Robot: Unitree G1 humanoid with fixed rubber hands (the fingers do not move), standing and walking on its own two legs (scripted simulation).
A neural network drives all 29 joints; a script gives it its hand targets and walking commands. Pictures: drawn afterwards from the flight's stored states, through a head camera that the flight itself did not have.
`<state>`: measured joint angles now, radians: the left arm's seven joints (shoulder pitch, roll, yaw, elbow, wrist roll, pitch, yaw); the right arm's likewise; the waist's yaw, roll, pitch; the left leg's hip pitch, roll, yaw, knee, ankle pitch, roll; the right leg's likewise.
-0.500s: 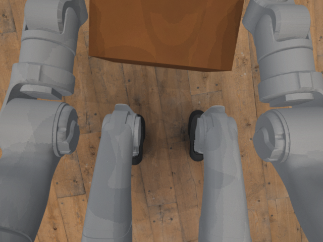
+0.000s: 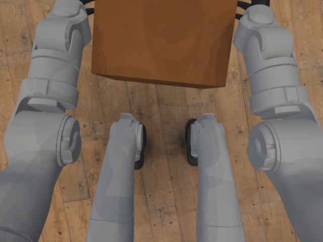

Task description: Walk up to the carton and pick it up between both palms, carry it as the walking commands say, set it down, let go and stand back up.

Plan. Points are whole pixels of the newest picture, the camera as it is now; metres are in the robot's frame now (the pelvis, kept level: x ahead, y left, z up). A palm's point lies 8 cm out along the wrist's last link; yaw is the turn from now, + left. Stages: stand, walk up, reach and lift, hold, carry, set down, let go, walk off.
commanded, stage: reach and lift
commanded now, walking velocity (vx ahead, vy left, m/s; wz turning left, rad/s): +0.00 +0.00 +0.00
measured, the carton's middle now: (162, 41) +0.52 +0.02 -0.15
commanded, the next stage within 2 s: none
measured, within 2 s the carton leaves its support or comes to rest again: neither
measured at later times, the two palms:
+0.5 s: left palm (58, 2) +0.51 +0.17 +0.01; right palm (277, 9) +0.51 -0.15 +0.01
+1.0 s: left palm out of the picture +0.49 +0.17 +0.08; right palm out of the picture +0.49 -0.16 +0.08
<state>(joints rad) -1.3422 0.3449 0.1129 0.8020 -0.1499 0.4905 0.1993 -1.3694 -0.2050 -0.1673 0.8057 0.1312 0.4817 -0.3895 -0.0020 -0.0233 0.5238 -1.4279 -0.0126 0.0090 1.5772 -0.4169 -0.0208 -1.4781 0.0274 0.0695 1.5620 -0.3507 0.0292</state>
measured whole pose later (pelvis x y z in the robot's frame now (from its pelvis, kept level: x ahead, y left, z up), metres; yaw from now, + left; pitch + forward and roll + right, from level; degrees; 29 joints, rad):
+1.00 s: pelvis +0.00 -0.01 +0.11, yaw +0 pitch +5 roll +2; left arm -1.14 0.29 0.11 0.80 -0.15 0.49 0.19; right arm -1.19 -0.13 -0.17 0.79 0.09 0.51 -0.39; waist 0.00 -0.02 0.52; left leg -0.93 -0.01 0.00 1.13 -0.29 -0.03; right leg -0.98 0.03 0.07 1.13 -0.24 0.02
